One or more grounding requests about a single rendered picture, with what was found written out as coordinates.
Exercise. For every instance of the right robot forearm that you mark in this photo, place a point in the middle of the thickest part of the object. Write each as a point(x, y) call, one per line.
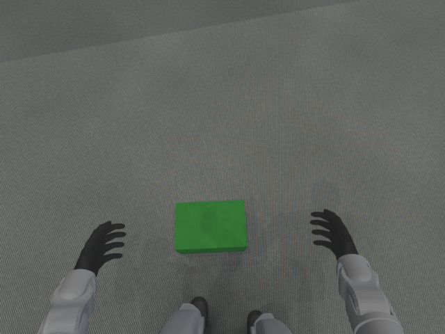
point(368, 309)

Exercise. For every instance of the robot right shin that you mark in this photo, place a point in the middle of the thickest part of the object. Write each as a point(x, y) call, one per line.
point(265, 316)

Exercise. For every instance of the carton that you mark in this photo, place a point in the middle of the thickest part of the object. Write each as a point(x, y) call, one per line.
point(210, 227)

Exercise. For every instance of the robot left hand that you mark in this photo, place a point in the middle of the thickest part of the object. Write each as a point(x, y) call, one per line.
point(92, 256)

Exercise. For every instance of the robot right foot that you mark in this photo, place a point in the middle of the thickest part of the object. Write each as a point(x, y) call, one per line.
point(252, 317)

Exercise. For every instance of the left robot forearm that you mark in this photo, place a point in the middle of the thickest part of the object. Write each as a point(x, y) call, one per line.
point(72, 303)

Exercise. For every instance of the robot right hand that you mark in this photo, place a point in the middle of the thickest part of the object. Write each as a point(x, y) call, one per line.
point(341, 241)

